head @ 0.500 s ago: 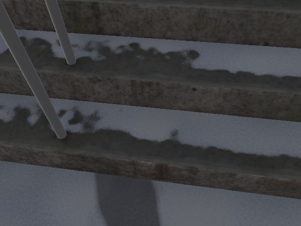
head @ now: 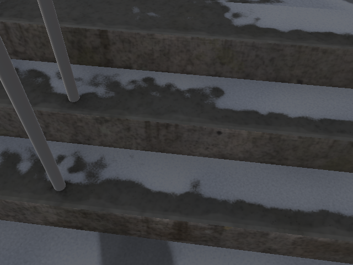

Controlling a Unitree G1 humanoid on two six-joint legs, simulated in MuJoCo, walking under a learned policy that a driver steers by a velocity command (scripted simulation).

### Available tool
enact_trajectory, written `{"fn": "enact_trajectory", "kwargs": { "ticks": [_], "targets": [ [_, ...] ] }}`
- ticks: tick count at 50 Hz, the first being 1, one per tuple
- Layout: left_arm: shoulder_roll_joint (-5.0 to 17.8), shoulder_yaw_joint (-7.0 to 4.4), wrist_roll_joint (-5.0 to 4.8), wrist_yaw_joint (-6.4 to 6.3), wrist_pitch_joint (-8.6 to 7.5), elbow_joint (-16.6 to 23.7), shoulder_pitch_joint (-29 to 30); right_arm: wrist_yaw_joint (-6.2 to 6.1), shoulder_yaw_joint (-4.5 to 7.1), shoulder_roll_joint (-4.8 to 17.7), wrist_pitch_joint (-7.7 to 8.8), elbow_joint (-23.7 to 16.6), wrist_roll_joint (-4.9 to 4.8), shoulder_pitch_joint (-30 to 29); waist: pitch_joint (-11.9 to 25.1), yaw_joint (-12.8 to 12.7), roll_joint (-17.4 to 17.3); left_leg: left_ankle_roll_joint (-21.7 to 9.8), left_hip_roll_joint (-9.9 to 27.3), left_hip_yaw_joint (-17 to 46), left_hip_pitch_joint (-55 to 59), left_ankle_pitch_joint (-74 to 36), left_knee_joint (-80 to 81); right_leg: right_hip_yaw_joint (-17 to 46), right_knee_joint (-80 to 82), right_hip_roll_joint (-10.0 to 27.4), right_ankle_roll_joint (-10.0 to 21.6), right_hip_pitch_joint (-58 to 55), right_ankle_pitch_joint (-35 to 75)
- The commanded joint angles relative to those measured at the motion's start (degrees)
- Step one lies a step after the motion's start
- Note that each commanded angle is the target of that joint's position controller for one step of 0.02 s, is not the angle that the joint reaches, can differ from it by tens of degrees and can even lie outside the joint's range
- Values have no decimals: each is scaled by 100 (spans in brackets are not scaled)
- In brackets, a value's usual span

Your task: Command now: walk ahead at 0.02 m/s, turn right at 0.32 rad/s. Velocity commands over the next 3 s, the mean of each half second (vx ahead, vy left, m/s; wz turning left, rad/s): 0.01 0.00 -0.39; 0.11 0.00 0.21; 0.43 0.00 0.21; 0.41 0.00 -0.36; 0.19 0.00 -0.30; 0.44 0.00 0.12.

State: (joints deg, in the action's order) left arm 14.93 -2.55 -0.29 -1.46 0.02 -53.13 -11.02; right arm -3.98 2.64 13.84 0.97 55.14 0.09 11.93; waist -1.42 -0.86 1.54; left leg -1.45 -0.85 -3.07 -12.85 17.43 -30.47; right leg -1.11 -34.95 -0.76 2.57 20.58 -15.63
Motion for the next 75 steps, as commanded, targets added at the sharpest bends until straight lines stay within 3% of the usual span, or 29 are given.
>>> {"fn": "enact_trajectory", "kwargs": {
  "ticks": [1, 4, 9, 10, 11, 12, 13, 15, 28, 31, 33, 35, 37, 40, 42, 44, 50, 52, 53, 54, 55, 56, 57, 59, 64, 69, 71, 72, 75],
  "targets": [
    [481, -156, -17, 75, -15, 540, 346, -129, 269, 1023, 54, -382, 18, 36, 165, 227, -974, -1325, 2315, 1882, 489, -2680, 988, 131, -1627, 184, -49, 1037, -1474],
    [427, -152, -25, 144, 34, 650, 387, -144, 345, 1225, 48, -568, -83, -442, 212, 106, -603, -1059, 2186, 1344, 704, -3408, 816, 216, -1495, 472, -288, 1151, -1430],
    [624, -276, -110, 285, 99, 634, 80, -52, 369, 1199, -129, -501, -150, -415, 540, -22, -695, -408, 1472, 112, 207, -2761, -221, -508, 502, -150, -117, -612, 586],
    [974, -405, -72, 247, 101, 689, -74, 9, 335, 1019, -111, -449, -69, -159, 596, -37, 120, 43, 1102, -347, -489, -1668, -1302, 311, 1022, 227, 216, -1355, 2018],
    [1845, -578, 99, 182, 67, 838, -260, 37, 179, 577, -68, -853, 184, -489, 635, -62, 1821, 640, 57, -527, -2410, 1745, -3008, 3062, 1401, 2020, 1434, -2168, 4295],
    [1514, -444, 259, 210, -69, 814, -649, 69, 196, 710, -22, -923, 131, -881, 1363, -371, 985, 574, -7, 679, -2417, 2440, -4095, 3565, 1497, 2366, 2005, -2288, 4223],
    [1422, -422, 215, 195, -184, 898, -306, 100, 234, 865, -7, -947, -14, -893, 1100, -198, 522, 479, 120, 834, -2653, 2031, -4347, 3034, 1458, 2166, 1855, -2138, 3926],
    [1244, -401, -29, 103, -219, 1061, 314, 6, 291, 1009, -29, -818, 17, -879, 730, 25, 3, 432, 360, 863, -2756, 1053, -3867, 2305, 1458, 1615, 1202, -1779, 2961],
    [871, -164, 111, -37, -77, 882, 496, 82, 214, 764, 32, -652, -42, -791, 403, -60, 579, 623, 384, 642, -939, 104, -910, 1754, 2016, 1073, 1009, -884, 339],
    [697, -42, 137, -17, -93, 743, 626, 200, 144, 636, 126, -470, -7, -562, 380, 99, 388, 482, 322, 438, 12, -689, 434, 1507, 1814, 938, 796, -671, 152],
    [820, -49, 172, 24, -147, 640, 320, 221, 180, 1011, 140, -585, 73, -662, 388, 39, 209, 254, 578, 768, 383, -1625, 684, 1400, 1630, 733, 435, -617, 231],
    [894, -109, 210, 4, -188, 729, 243, 227, 314, 1527, 90, -632, -85, -798, 484, -231, -675, -196, 752, 1122, 35, -2252, 360, 674, 1175, 106, 166, -788, 421],
    [900, -149, 125, -95, -125, 774, 485, 251, 264, 1221, 84, -697, -92, -823, 533, -86, -833, -295, 779, 1413, -401, -1841, 595, 292, 707, 12, 103, -1128, 608],
    [758, -121, 249, 18, 49, 721, 39, 437, 150, 797, -137, -686, 138, -597, 272, -193, -527, -218, 330, 1449, -974, 371, 382, 838, 1270, 379, 323, -1151, -1555],
    [1222, -252, 252, 52, 50, 663, -333, 540, 139, 716, -195, -911, 154, -792, -39, -341, 617, -142, -244, 623, -1986, 1198, -871, 2209, 2389, 1499, 858, -1581, -2870],
    [1211, -296, 312, 29, -64, 623, -435, 611, 200, 934, -163, -1102, 195, -1006, -331, -298, 394, -222, 257, 608, -2376, 972, -2190, 2816, 2821, 2319, 1330, -1424, -2516],
    [1165, -339, 231, 114, -322, 623, -74, 803, 143, 732, -99, -1105, 89, -720, -112, -17, 619, -252, 175, 5, -789, 421, -621, 467, 2494, 1499, 585, -1247, -644],
    [1207, -360, 196, 180, -323, 546, -116, 781, 130, 642, -56, -968, 201, -252, 21, 210, 417, -249, -148, -317, 402, -212, 233, -6, 1747, 1291, 461, -698, -406],
    [1004, -284, 207, 192, -335, 541, -183, 716, 185, 765, 9, -737, 263, 378, 278, 436, -8, -337, -251, -143, 1387, -65, 499, -328, 868, 1047, 342, -129, -53],
    [699, -155, -106, 151, -422, 748, 168, 489, 427, 1326, 87, -708, -325, 1035, 557, 842, -1131, -796, 896, 1414, 2258, -43, 896, -664, -842, 744, -7, 882, 82],
    [436, -45, -58, 111, -567, 1126, 377, 440, 443, 1847, 227, -838, -311, 1239, 748, 760, -1880, -1731, 2124, 4331, 2896, 913, 1839, -340, -2439, -95, -265, 2580, -1610],
    [912, -151, -228, 116, -680, 1095, 489, 429, 391, 1578, 361, -828, -189, 1158, 585, 780, -1112, -1990, 2364, 4585, 2599, 1656, 2070, 389, -3274, 240, -218, 3028, -1589],
    [1106, -195, -273, 151, -734, 1099, 449, 409, 325, 1344, 441, -947, -121, 749, 176, 574, -945, -1735, 2147, 3945, 2319, 1505, 2057, 483, -3278, 522, -104, 3222, -935],
    [1118, -199, -27, 152, -769, 910, 454, 387, 203, 1029, 463, -1133, -9, 244, -84, 327, -441, -1263, 1644, 2760, 1766, -45, 2062, 437, -2822, 790, -87, 2852, 36],
    [702, -123, 81, 250, -642, 953, 481, 300, 162, 1092, 387, -1163, -15, 323, 116, 100, -478, -889, 864, 929, 832, -3792, 1992, -42, -1827, 513, -362, 1835, 1276],
    [350, 63, -39, 242, -526, 1114, 1161, 262, 136, 1073, 339, -1036, -12, 704, -22, 401, -783, -780, 903, 782, 775, -3420, 1963, -243, -454, 211, -411, 1192, 1705],
    [525, 28, 18, 271, -480, 1274, 1397, 200, 162, 1113, 254, -914, -37, 892, -94, 434, -679, -862, 1553, 1353, 2036, -3934, 1662, -52, -1042, 344, -192, 2508, 862],
    [420, 93, 502, 244, -333, 1203, 1326, 244, 93, 872, 280, -789, 227, 1165, -61, 472, -714, -786, 1214, 1006, 2427, -4940, 1464, -362, -1262, 322, -112, 2693, 866],
    [394, 130, 383, 182, -328, 1055, 612, 219, 64, 874, 351, -899, 238, 630, 422, -48, -833, -528, 975, 498, 1770, -7733, 573, -579, -719, -120, 308, 777, 470]
  ]
}}
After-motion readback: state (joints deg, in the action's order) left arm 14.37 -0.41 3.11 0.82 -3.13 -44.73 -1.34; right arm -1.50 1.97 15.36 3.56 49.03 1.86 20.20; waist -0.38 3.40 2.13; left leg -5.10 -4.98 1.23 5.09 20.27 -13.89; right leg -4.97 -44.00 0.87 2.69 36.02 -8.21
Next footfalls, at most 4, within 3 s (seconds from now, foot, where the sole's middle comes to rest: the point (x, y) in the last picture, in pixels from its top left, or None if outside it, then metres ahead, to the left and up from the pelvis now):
0.20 right None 0.07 -0.14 -0.77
0.66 left None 0.11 0.08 -0.77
1.08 left None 0.16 0.09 -0.77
1.56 right None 0.46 -0.03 -0.77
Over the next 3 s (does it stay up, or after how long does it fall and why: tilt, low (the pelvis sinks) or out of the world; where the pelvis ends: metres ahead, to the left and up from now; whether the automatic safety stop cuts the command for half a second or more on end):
stays up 0.83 -0.25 0.24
